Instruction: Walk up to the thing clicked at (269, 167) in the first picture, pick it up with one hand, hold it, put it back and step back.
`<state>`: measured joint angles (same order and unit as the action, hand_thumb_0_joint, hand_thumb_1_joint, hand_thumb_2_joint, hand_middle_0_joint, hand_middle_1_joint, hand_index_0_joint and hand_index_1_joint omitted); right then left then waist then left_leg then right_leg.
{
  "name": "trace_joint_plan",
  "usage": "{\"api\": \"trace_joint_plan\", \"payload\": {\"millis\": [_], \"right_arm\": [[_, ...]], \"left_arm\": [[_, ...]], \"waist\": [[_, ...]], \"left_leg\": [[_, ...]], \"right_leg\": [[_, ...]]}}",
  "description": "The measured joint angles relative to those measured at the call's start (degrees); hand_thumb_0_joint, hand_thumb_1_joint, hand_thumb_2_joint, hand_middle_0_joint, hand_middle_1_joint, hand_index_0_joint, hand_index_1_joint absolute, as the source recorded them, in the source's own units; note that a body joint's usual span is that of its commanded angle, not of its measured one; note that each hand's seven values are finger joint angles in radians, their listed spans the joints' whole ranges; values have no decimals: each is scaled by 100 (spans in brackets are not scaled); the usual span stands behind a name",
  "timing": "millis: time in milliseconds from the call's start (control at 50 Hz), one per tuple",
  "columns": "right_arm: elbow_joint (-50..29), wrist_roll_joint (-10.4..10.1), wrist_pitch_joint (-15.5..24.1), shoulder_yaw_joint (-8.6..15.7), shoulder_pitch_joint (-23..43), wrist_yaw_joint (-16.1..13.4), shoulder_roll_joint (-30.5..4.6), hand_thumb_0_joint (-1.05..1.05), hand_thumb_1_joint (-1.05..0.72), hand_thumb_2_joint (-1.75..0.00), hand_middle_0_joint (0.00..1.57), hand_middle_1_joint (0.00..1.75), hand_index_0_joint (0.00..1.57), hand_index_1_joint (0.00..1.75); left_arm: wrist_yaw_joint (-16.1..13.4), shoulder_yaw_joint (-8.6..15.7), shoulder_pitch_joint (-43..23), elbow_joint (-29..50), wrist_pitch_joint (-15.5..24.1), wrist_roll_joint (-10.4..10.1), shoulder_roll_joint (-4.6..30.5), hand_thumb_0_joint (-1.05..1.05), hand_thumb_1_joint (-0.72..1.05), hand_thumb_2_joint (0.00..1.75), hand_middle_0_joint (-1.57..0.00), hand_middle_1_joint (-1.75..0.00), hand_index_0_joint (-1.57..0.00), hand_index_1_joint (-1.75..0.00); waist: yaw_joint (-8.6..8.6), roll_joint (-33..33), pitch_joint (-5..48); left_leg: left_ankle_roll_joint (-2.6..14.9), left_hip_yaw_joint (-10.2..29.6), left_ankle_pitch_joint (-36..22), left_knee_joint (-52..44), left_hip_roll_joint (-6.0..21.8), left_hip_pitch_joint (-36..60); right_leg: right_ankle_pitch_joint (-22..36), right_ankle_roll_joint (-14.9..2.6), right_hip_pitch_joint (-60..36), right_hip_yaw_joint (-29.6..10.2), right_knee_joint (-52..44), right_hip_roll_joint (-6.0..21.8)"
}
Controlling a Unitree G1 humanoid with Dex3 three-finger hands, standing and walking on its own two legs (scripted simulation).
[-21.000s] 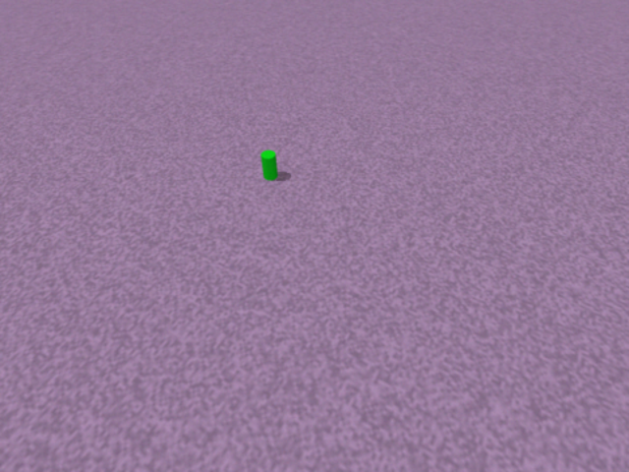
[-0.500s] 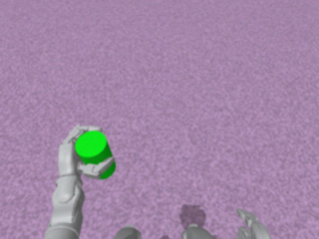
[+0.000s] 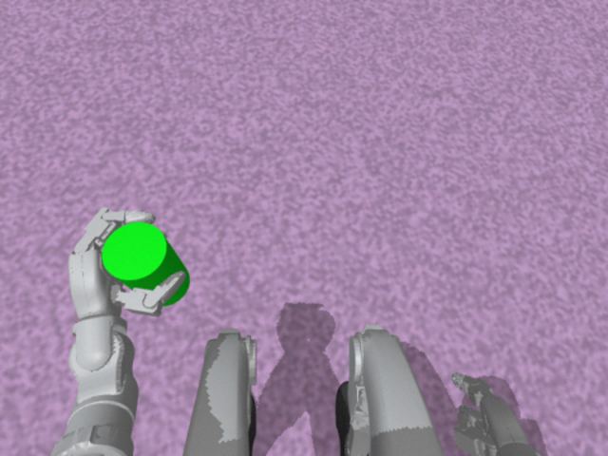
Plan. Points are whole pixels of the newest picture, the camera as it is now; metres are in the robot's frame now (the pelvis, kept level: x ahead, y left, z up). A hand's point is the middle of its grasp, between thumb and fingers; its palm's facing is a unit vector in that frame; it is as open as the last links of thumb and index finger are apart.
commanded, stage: crouch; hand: left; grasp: from the side
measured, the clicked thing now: (151, 268) +0.36 +0.21 -0.06
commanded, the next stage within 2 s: lower in 1.10 s
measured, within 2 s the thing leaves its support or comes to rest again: neither
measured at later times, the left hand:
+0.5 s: hand (169, 294) +0.36 +0.23 -0.22, palm faces +0.27 -0.96 -0.05, open 10.1 cm
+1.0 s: hand (175, 302) +0.36 +0.24 -0.29, palm faces +0.24 -0.97 -0.03, open 10.1 cm
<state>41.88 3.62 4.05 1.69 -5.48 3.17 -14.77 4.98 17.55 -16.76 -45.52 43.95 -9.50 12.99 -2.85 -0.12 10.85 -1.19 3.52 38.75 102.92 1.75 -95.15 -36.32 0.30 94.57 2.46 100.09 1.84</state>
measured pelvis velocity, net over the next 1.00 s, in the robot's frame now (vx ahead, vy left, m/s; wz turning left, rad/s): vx -0.03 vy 0.01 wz -0.07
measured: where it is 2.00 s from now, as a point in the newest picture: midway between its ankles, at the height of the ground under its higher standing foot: (296, 454)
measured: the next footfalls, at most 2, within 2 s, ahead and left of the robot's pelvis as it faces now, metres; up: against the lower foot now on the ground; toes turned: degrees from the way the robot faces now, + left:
none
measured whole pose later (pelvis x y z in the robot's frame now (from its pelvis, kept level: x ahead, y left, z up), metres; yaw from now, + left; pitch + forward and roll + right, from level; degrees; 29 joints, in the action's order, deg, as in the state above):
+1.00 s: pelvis -0.03 +0.01 -0.21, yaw -4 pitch +26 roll -7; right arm 44.3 9.4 2.2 -5.6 1.3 5.9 -17.2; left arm 8.3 27.8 -25.9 -58.1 50.4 -8.2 22.4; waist -6.7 3.5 -0.7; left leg -1.7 9.0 40.2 142.2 -0.2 -128.3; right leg -36.2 1.3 125.9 4.5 135.8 1.5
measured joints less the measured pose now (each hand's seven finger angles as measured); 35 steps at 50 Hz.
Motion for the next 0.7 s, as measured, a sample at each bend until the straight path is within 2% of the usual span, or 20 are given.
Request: {"api": "trace_joint_plan", "payload": {"millis": [120,280,380,700], "right_arm": [[56,89,30,-78,222,70,21,1,-92,-91,21,30,20,30],[152,244,4,-171,463,124,23,1,-92,-91,21,30,21,30],[220,292,-53,-213,493,135,13,1,-93,-92,21,30,21,30],[312,382,-160,-457,417,200,-124,1,-93,-91,21,30,21,30]], "left_arm": [[16,85,-234,-309,221,74,36,0,-39,110,-70,-102,-70,-103],[-63,405,-505,-553,406,234,161,0,-39,110,-70,-102,-70,-103],[-52,595,-689,-688,421,236,321,0,-39,110,-70,-102,-70,-103],[195,916,-921,-1177,464,214,667,0,-39,110,-71,-101,-70,-103]], "waist": [[-5,50,-79],[-88,124,-293],[-146,158,-421],[-307,252,-806]], "left_leg": [[-4,45,109,825,-32,-901],[-42,135,185,1857,-71,-1846],[-65,189,171,2371,-102,-2280],[-39,344,77,3387,-146,-3046]], "right_leg": [[-99,5,894,-9,809,15],[-155,-11,1837,3,1818,19],[-129,-17,2266,12,2314,23],[41,54,2956,71,3179,-18]]}}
